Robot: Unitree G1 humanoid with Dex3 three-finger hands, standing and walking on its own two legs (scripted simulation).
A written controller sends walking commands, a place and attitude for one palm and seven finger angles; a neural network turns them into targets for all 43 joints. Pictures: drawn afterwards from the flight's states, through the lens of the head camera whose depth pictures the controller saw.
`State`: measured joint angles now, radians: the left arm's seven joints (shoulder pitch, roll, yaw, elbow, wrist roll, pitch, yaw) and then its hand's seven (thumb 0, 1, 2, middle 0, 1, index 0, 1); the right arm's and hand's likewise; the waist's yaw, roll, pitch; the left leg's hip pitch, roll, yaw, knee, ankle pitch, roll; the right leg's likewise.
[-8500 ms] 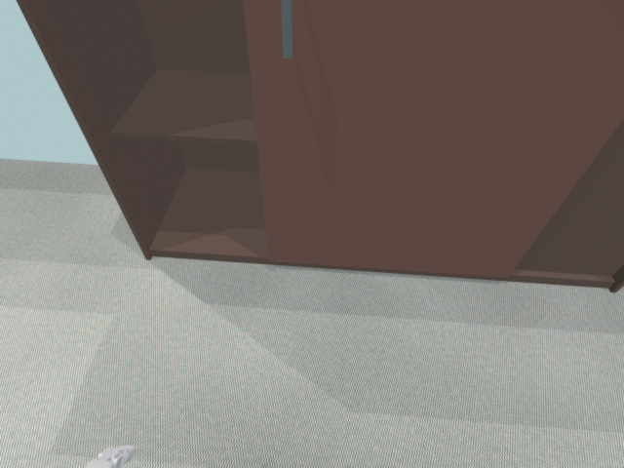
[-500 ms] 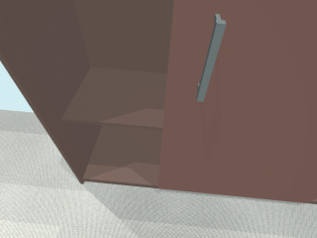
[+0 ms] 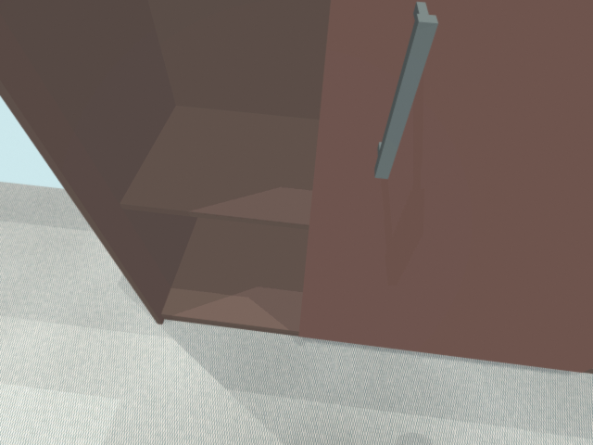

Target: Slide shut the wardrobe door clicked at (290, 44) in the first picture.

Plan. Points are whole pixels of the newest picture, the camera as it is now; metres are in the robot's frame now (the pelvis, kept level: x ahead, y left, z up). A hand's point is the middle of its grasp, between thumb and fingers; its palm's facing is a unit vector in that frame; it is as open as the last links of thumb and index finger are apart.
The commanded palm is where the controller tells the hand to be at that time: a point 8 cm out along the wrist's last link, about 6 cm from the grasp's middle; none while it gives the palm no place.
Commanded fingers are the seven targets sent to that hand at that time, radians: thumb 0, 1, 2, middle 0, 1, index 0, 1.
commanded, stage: look again from close up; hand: right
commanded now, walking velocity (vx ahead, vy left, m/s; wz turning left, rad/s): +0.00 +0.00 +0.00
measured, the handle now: (398, 101) +0.49 -0.09 +0.21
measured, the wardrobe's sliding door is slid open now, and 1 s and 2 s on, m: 0.49 0.49 0.49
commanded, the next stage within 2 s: shuffle to correct the standing spot in 0.88 s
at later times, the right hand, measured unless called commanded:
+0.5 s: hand out of the picture -0.06 -0.23 -0.18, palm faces +0.02 +0.98 -0.18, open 7.4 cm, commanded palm none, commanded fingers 0.00 -0.90 -0.90 0.20 0.30 0.20 0.30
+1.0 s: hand out of the picture -0.08 -0.21 -0.18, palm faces +0.03 +0.99 -0.14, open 7.4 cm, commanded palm none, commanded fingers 0.00 -0.90 -0.90 0.20 0.30 0.20 0.30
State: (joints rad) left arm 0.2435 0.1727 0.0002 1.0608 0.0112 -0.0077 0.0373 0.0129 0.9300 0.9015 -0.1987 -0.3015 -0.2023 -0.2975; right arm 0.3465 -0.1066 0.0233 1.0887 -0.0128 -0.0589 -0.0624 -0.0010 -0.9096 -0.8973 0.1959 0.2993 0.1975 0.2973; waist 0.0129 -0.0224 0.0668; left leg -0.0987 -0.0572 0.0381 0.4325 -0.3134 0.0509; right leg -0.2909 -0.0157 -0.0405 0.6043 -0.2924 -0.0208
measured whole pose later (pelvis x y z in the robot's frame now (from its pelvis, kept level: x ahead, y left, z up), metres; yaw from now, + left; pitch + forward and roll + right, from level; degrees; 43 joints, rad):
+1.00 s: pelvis -0.04 -0.06 +0.00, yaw +0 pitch +0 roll +0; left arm 0.29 0.15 -0.02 1.12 0.01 -0.02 0.02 0.01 0.92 0.90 -0.20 -0.30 -0.20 -0.30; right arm 0.39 -0.14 0.03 1.11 -0.02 -0.01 -0.04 0.00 -0.91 -0.90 0.19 0.30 0.20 0.30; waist -0.01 0.03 0.00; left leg -0.14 0.04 0.02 0.43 -0.28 -0.03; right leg -0.24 0.09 -0.07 0.39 -0.15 -0.11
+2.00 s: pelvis +0.05 +0.05 +0.00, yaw -2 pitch +1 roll +2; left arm 0.29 0.14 0.03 1.06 0.04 0.00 0.03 0.00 0.91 0.90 -0.20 -0.30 -0.21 -0.30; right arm 0.22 -0.22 -0.05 0.98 -0.03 0.05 0.01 0.01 -0.92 -0.90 0.19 0.30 0.19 0.30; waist 0.03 0.00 0.07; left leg -0.44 0.08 0.03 0.75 -0.30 -0.03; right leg -0.24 -0.11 -0.11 0.50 -0.28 0.02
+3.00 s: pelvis +0.00 +0.04 +0.00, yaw -3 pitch -2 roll +1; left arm 0.21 0.17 0.03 1.01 0.01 0.00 0.01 -0.01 0.92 0.90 -0.20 -0.30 -0.20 -0.30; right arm 0.34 -0.15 0.01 1.03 -0.02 0.00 -0.04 0.00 -0.91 -0.90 0.19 0.30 0.20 0.30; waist -0.01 0.00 0.03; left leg -0.22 0.05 0.01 0.49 -0.24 -0.03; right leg -0.27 0.07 -0.12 0.44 -0.15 -0.12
